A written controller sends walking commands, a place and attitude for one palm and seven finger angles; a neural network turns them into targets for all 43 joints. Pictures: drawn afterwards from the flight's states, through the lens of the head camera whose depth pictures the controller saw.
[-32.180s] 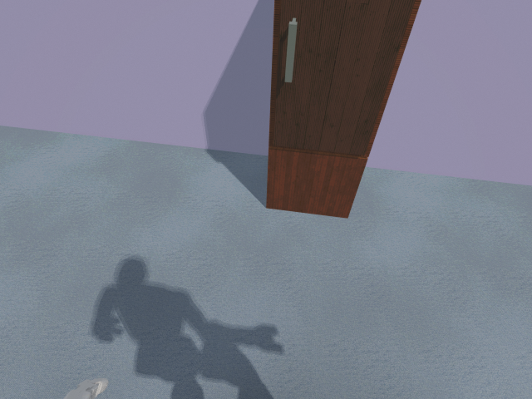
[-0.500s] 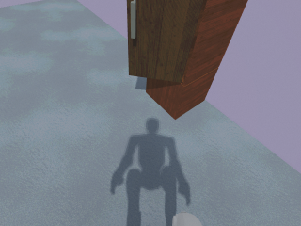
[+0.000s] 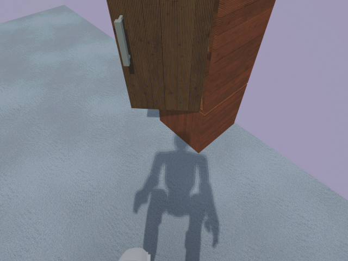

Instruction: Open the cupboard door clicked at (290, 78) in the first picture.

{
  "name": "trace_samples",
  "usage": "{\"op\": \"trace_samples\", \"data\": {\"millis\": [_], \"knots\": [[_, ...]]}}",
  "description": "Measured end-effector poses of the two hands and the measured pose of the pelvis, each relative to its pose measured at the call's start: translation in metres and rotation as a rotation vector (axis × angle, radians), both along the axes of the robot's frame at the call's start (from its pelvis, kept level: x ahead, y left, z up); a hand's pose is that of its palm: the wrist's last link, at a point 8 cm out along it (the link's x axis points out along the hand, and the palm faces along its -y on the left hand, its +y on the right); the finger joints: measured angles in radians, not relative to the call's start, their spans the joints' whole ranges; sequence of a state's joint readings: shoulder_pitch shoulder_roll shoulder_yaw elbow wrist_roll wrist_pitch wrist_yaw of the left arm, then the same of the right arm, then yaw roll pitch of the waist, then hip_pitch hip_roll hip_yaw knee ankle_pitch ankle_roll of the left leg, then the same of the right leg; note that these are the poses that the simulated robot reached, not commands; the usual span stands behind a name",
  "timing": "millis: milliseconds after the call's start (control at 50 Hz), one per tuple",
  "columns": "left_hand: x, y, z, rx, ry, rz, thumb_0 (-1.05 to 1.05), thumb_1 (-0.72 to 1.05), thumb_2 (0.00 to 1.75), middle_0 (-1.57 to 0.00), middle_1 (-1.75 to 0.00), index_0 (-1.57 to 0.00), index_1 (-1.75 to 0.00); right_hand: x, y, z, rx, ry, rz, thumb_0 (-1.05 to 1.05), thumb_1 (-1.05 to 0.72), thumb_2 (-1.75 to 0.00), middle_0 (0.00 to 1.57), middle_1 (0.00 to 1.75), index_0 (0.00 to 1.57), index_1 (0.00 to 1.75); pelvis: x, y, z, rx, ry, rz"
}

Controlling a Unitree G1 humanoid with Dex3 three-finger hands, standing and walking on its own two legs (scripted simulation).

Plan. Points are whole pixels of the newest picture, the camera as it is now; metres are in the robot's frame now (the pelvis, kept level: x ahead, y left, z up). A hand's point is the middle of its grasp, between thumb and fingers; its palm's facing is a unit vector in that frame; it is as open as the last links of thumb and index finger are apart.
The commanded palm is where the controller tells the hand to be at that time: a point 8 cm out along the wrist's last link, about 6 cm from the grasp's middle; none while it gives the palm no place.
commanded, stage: take the last steps up to it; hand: left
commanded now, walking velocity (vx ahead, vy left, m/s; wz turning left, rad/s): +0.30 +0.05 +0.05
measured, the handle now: (124, 41) +0.85 +0.22 +0.05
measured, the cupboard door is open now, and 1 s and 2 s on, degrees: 44 44 44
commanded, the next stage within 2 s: come to a stop and stand still in 0.46 s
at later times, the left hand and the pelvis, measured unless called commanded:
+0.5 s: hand (101, 255) +0.16 +0.21 -0.18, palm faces +0.10 -0.99 -0.13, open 7.4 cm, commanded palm none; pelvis +0.22 +0.06 -0.01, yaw -1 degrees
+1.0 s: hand (114, 177) +0.38 +0.21 -0.17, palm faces +0.04 -0.97 -0.24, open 7.3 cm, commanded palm none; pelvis +0.29 +0.03 +0.00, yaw +1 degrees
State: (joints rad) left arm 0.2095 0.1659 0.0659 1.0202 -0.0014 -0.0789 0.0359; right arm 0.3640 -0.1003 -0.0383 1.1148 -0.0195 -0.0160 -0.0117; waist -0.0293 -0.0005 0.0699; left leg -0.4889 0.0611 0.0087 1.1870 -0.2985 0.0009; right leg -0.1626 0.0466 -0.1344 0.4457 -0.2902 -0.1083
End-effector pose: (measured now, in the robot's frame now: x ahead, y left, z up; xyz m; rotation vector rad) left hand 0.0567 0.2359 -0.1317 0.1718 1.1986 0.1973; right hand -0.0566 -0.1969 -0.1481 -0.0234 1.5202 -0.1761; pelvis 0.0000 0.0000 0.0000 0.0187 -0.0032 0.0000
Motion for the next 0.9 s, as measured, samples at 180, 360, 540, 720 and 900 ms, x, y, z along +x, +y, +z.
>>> {"op": "trace_samples", "data": {"millis": [180,360,540,720,900], "knots": [[-0.035,-0.011,0.001,-0.052,0.249,0.094,-0.01,0.93,0.9,-0.2,-0.29,-0.19,-0.3,0.196,-0.034,0.005,-0.081,-0.248,0.122,0.01,-0.94,-0.9,0.2,0.3,0.19,0.3,0.078,0.011,0.003,0.006,0.009,0.011],[-0.026,-0.019,-0.015,-0.167,0.492,0.174,0.01,0.91,0.9,-0.2,-0.29,-0.2,-0.3,0.359,0.018,0.001,-0.076,-0.4,0.234,0.0,-0.92,-0.9,0.19,0.3,0.19,0.3,0.174,0.044,-0.018,-0.011,0.017,0.011],[0.149,0.033,-0.022,-0.114,0.253,0.066,0.01,0.91,0.9,-0.2,-0.29,-0.2,-0.3,0.371,0.034,0.013,-0.128,-0.354,0.128,-0.04,-0.96,-0.9,0.2,0.3,0.2,0.3,0.235,0.064,-0.004,-0.005,0.003,-0.017],[0.295,0.061,-0.007,0.0,0.038,-0.023,0.02,0.94,0.9,-0.2,-0.29,-0.19,-0.3,0.334,0.021,0.009,-0.115,-0.11,0.089,-0.02,-0.93,-0.9,0.2,0.3,0.2,0.3,0.286,0.052,0.0,-0.009,-0.005,-0.011],[0.333,0.028,-0.008,0.016,0.017,-0.066,0.01,0.92,0.9,-0.2,-0.29,-0.19,-0.3,0.338,0.008,-0.014,-0.057,-0.013,0.015,0.0,-0.91,-0.9,0.2,0.3,0.2,0.3,0.304,0.031,-0.01,0.0,-0.004,-0.002]]}}
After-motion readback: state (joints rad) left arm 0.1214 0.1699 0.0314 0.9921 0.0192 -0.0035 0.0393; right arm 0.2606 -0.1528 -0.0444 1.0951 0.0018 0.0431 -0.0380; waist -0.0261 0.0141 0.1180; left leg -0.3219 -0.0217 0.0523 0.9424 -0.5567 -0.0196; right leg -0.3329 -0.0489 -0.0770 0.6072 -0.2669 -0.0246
